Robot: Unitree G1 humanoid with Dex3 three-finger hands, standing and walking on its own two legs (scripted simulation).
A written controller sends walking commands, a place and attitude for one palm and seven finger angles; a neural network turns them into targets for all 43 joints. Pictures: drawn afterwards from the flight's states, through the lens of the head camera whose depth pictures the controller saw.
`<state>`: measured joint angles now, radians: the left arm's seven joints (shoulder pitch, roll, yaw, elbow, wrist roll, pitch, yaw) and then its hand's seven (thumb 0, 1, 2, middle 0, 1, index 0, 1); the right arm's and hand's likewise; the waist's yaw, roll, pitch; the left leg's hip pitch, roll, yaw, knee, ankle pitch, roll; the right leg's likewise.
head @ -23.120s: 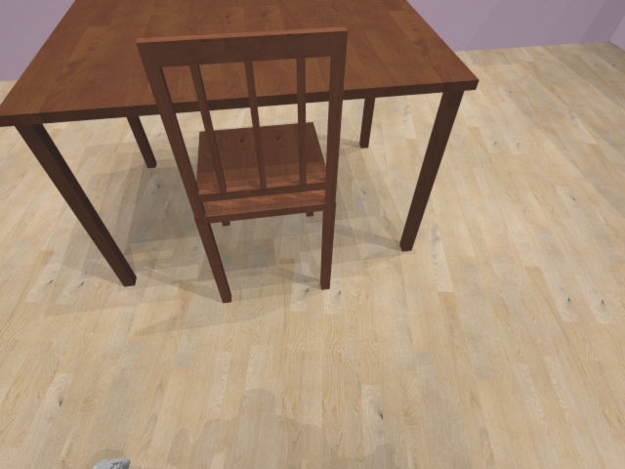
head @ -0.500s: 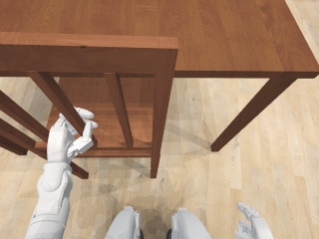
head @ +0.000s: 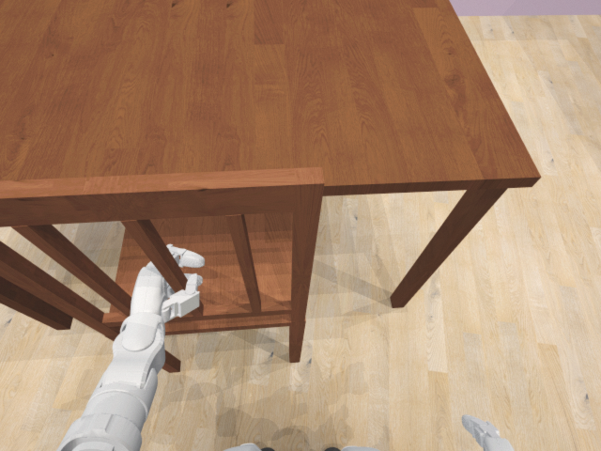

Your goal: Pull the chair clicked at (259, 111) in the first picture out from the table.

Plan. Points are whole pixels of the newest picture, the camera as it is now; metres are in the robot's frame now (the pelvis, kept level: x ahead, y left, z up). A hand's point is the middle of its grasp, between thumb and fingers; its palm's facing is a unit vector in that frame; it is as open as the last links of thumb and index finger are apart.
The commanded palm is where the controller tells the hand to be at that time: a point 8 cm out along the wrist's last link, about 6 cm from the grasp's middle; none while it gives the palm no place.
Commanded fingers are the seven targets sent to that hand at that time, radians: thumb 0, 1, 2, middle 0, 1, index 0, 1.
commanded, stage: step backward, pulling the chair out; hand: left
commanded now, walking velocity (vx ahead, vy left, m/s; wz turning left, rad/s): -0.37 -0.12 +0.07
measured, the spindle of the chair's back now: (174, 275) +0.36 +0.18 -0.04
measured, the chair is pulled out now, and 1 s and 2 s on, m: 0.02 0.19 0.34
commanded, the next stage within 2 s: none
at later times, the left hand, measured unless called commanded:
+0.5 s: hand (211, 353) +0.25 +0.12 -0.07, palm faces +0.03 -0.98 -0.17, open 4.9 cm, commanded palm +0.22 +0.18 -0.07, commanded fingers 0.00 0.90 0.90 -0.50 -1.45 -0.50 -1.45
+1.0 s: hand (212, 413) +0.18 +0.11 -0.07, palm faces +0.11 -0.97 -0.22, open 5.0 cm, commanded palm +0.14 +0.16 -0.07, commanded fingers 0.00 0.90 0.90 -0.50 -1.45 -0.50 -1.45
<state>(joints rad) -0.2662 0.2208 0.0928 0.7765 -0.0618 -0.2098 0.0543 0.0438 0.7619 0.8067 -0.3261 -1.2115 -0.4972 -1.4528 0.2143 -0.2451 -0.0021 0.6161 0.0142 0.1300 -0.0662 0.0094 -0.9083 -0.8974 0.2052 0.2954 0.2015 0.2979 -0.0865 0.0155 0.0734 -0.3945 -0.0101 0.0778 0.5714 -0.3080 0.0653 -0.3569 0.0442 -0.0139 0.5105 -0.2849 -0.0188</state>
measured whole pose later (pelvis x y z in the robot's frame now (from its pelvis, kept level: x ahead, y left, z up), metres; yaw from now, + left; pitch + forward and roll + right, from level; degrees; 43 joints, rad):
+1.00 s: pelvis -0.15 -0.06 +0.00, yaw -1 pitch +2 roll -5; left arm -0.28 0.20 0.13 0.82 -0.07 -0.21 0.08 0.01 0.73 0.82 -0.35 -1.18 -0.50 -1.45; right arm 0.18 -0.23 0.00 0.74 0.02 -0.02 -0.07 0.01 -0.90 -0.90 0.21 0.30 0.21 0.30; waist -0.06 0.14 0.18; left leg -0.54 0.13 -0.04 0.57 -0.11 -0.02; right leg -0.19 0.06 -0.04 0.46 -0.30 0.02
